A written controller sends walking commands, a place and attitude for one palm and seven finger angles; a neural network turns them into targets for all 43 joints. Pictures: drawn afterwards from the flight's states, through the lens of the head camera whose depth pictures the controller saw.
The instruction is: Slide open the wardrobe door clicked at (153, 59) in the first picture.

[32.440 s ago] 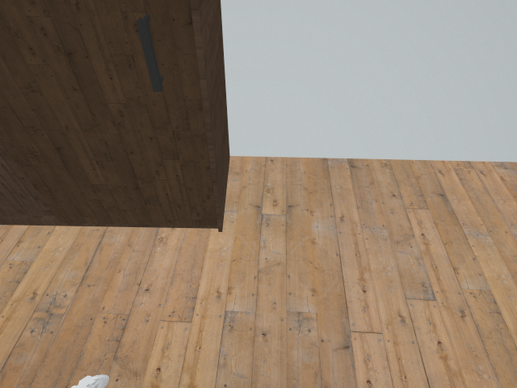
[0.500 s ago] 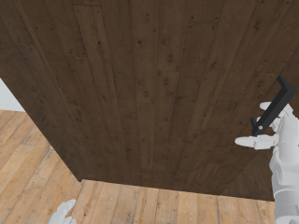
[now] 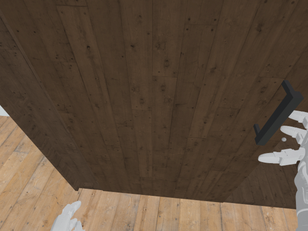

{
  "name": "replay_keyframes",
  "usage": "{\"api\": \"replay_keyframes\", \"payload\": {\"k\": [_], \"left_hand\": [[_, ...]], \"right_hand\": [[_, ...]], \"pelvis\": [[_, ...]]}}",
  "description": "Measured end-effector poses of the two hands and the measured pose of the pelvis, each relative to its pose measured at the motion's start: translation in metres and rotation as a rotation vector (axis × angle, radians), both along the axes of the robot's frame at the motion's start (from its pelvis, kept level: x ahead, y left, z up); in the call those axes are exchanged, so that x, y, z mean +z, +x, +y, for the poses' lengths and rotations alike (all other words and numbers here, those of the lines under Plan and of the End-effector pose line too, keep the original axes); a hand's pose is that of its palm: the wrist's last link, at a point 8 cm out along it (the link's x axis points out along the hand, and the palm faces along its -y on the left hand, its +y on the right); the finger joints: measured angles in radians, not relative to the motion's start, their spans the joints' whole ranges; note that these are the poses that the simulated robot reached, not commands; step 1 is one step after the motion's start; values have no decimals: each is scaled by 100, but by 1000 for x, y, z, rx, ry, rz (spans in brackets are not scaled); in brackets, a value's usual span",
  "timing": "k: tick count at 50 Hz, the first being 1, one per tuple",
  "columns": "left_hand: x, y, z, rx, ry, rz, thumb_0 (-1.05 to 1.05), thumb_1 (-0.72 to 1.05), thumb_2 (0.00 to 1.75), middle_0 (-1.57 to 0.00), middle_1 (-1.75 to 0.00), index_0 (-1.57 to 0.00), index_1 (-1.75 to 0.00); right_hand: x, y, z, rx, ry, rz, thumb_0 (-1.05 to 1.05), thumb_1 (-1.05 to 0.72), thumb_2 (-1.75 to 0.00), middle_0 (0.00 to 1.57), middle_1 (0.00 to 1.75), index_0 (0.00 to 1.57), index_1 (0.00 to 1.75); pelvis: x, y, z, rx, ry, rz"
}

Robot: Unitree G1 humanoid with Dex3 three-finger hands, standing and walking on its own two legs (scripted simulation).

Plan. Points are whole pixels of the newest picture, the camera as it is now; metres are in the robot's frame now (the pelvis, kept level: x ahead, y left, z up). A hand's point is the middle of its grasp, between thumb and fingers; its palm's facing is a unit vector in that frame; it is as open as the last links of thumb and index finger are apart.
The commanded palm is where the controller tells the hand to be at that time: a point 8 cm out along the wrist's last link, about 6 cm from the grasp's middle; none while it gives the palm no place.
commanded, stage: slip the hand off the handle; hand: right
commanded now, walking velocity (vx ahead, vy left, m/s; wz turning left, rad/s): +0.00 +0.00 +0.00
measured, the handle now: (272, 115) +0.39 -0.28 +0.12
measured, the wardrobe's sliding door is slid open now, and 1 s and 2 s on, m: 0.53 0.53 0.53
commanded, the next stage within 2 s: draw the hand back to the body in 1.00 s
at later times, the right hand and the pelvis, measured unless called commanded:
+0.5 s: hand (301, 147) +0.32 -0.34 +0.08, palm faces +0.37 +0.90 -0.24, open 14.7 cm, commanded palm +0.27 -0.37 +0.09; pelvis -0.01 -0.01 +0.00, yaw +0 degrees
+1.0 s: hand out of the picture +0.22 -0.34 +0.08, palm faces +0.42 +0.87 -0.25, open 14.7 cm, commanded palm +0.18 -0.37 +0.09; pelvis -0.01 +0.00 +0.00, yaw -2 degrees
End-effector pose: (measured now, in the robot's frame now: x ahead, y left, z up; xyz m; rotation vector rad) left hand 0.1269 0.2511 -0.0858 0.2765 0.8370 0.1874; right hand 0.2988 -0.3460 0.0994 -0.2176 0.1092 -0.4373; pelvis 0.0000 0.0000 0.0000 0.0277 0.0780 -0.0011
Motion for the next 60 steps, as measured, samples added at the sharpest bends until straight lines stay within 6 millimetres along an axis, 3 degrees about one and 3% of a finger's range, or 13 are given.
{"api": "replay_keyframes", "payload": {"k": [9,18,26,31,47,55,60], "left_hand": [[1,-2,-1,-10,27,12,1,90,90,-20,-30,-20,-30],[-5,-23,-3,0,33,56,1,90,90,-20,-30,-21,-30],[-8,-34,-8,19,15,65,1,90,90,-20,-30,-21,-30],[-4,-23,-14,11,1,17,1,90,90,-20,-30,-20,-30],[17,37,-33,-108,-17,-176,1,90,90,-20,-30,-21,-30],[19,41,-30,-125,-17,-201,1,90,90,-20,-30,-21,-30],[14,34,-26,-124,-7,-191,1,90,90,-20,-30,-21,-30]], "right_hand": [[1,-6,-21,2,0,4,-1,55,-20,25,115,26,115],[-2,-8,-45,-10,5,28,-1,55,-20,25,115,26,115],[-3,-22,-34,48,-5,0,-1,55,-20,25,115,25,115],[-9,-43,-29,24,-9,12,-1,55,-20,25,115,26,115],[-6,-109,-34,-21,-10,21,-1,55,-20,25,115,26,115],[-7,-135,-29,-28,-12,29,-1,55,-20,25,115,26,115],[-4,-133,-26,29,66,-48,-1,55,-20,25,115,26,115]], "pelvis": [[-1,-5,-3,-13,9,6],[-4,-11,-6,-16,17,19],[-4,-11,-12,-6,18,16],[-3,-10,-14,-1,15,3],[-2,-13,-7,-29,14,-32],[-2,-14,-2,-37,13,-37],[-4,-16,1,-50,19,-44]]}}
